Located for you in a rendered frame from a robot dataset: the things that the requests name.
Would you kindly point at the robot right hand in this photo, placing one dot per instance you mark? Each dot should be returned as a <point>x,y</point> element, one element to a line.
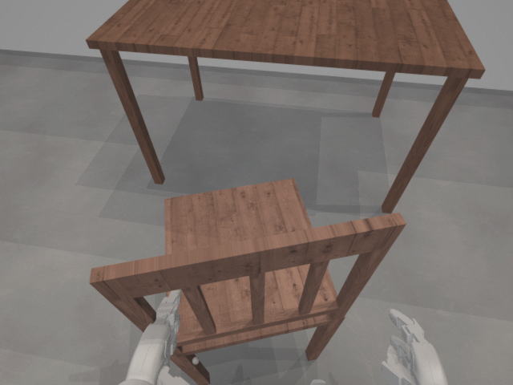
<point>421,364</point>

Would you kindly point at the table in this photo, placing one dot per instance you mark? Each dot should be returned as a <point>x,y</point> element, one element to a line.
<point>422,37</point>

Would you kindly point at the robot left hand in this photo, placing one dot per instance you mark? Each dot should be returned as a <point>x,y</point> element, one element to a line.
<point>156,345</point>

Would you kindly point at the chair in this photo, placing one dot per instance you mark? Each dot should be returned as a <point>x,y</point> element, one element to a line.
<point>250,266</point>

